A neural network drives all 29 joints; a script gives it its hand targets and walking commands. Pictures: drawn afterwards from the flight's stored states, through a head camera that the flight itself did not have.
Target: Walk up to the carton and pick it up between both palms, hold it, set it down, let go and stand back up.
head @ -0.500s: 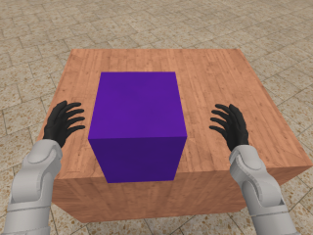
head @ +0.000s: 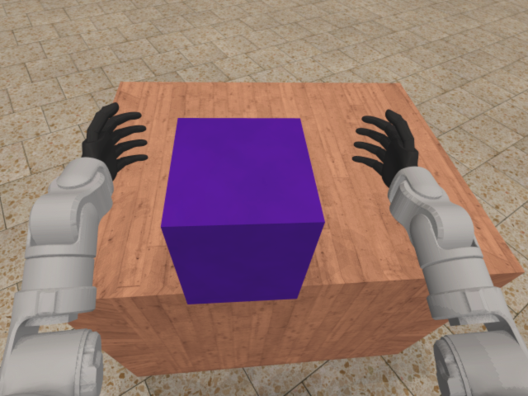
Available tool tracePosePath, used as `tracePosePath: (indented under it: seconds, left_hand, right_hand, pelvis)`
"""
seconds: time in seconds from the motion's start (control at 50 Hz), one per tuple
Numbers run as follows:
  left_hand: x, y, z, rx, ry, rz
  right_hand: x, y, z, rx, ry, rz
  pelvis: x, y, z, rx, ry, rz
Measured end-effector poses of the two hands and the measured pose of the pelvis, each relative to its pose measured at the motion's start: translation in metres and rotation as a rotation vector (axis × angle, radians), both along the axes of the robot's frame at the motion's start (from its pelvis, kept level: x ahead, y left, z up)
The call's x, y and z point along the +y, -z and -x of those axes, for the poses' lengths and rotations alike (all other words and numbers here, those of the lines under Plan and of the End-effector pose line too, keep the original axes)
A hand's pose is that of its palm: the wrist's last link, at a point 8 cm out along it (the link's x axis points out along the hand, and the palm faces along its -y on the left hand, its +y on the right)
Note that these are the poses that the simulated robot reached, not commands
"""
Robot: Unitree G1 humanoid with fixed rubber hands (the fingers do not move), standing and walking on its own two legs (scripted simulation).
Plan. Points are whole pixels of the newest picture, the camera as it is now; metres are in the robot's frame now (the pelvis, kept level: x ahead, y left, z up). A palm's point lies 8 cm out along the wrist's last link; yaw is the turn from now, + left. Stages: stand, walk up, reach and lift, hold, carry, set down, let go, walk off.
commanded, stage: reach and lift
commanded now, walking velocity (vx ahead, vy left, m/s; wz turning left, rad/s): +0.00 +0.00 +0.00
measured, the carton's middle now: (241, 214) +0.38 +0.07 +0.03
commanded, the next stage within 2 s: none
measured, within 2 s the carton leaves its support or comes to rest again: neither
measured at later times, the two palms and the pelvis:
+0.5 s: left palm (99, 131) +0.40 +0.27 +0.18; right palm (384, 134) +0.44 -0.13 +0.18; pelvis +0.01 +0.00 +0.00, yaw +2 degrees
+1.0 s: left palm (122, 196) +0.37 +0.26 +0.06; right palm (344, 189) +0.42 -0.10 +0.07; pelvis +0.01 -0.01 -0.01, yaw +3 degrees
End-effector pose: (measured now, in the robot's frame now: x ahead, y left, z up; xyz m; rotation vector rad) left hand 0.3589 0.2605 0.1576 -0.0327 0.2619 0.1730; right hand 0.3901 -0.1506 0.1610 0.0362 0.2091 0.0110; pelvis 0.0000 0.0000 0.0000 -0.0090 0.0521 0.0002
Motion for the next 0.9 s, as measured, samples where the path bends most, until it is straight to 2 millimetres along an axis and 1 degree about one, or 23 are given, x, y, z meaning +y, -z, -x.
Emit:
tracePosePath:
  seconds: [0.16,0.32,0.4,0.46,0.52,0.58,0.64,0.68,0.72,0.76,0.82,0.9]
  left_hand:
    - [0.006,-0.016,-0.014,0.001,-0.007,-0.012]
    - [0.009,-0.027,-0.027,0.005,-0.014,-0.022]
    - [0.01,-0.03,-0.033,0.009,-0.018,-0.026]
    - [0.01,-0.026,-0.037,0.013,-0.019,-0.029]
    - [0.01,-0.016,-0.037,0.02,-0.016,-0.032]
    - [0.008,0.001,-0.034,0.028,-0.011,-0.035]
    - [0.006,0.021,-0.029,0.04,-0.008,-0.034]
    - [0.006,0.038,-0.026,0.06,-0.023,-0.027]
    - [0.006,0.055,-0.021,0.074,-0.04,-0.015]
    - [0.005,0.068,-0.016,0.074,-0.051,-0.009]
    - [0.004,0.083,-0.011,0.071,-0.063,-0.004]
    - [0.004,0.094,-0.01,0.06,-0.074,0.0]
  right_hand:
    - [0.008,-0.013,-0.021,0.01,-0.011,-0.005]
    - [0.013,-0.025,-0.038,0.016,-0.017,-0.002]
    - [0.015,-0.027,-0.046,0.022,-0.018,0.002]
    - [0.016,-0.024,-0.049,0.032,-0.016,0.006]
    - [0.017,-0.014,-0.048,0.045,-0.01,0.01]
    - [0.018,0.004,-0.043,0.059,-0.001,0.012]
    - [0.017,0.024,-0.036,0.071,0.012,0.01]
    - [0.018,0.042,-0.032,0.096,0.017,0.031]
    - [0.02,0.06,-0.028,0.119,0.019,0.039]
    - [0.024,0.074,-0.025,0.124,0.019,0.038]
    - [0.032,0.087,-0.024,0.117,0.016,0.036]
    - [0.042,0.094,-0.027,0.104,0.017,0.044]
  pelvis:
    - [0.003,0.0,-0.002,0.008,-0.008,0.005]
    - [0.001,0.0,-0.004,0.017,-0.016,0.008]
    - [0.0,0.0,-0.005,0.018,-0.019,0.008]
    - [-0.002,0.0,-0.005,0.013,-0.024,0.007]
    - [-0.003,0.0,-0.007,0.004,-0.029,0.006]
    - [-0.004,0.0,-0.008,-0.003,-0.034,0.005]
    - [-0.005,0.0,-0.009,-0.003,-0.036,0.005]
    - [-0.006,0.0,-0.008,0.0,-0.029,0.005]
    - [-0.007,0.0,-0.007,0.014,-0.026,0.007]
    - [-0.008,0.001,-0.006,0.037,-0.027,0.01]
    - [-0.009,0.003,-0.004,0.073,-0.033,0.014]
    - [-0.01,0.005,-0.004,0.117,-0.043,0.019]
